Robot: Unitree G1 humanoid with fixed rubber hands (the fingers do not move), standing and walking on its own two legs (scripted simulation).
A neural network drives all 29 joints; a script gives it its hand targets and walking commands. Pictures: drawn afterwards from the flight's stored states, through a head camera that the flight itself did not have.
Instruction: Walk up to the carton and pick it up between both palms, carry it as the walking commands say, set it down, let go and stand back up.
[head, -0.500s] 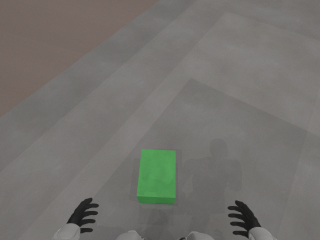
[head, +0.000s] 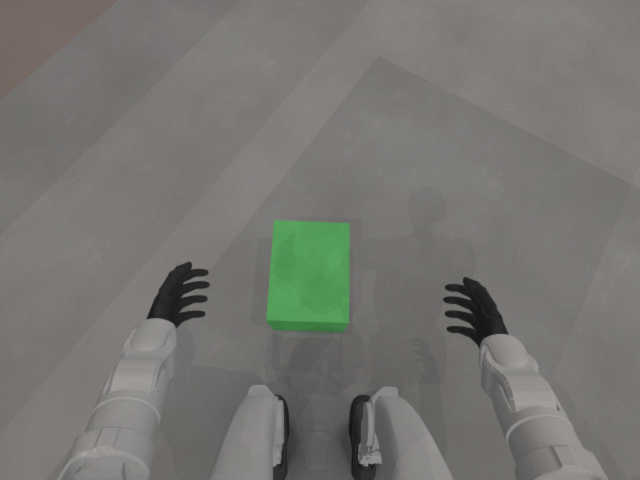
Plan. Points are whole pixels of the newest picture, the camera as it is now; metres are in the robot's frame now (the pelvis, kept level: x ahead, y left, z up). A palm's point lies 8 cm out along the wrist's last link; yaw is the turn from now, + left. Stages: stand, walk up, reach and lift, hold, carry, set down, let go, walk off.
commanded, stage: reach and lift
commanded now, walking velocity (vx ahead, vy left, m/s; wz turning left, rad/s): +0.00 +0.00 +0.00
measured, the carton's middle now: (309, 278) +0.50 +0.03 -0.61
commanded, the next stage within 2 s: none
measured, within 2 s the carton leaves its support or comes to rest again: neither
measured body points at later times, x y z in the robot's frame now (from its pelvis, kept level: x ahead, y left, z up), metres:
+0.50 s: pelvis -0.01 +0.02 -0.04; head +0.29 +0.03 +0.29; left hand +0.48 +0.19 -0.17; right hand +0.45 -0.18 -0.17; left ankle +0.06 +0.12 -0.67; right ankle +0.06 -0.11 -0.67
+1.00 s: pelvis -0.03 +0.00 -0.10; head +0.31 +0.00 +0.19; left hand +0.49 +0.18 -0.26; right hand +0.47 -0.19 -0.25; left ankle +0.06 +0.12 -0.67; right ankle +0.06 -0.11 -0.67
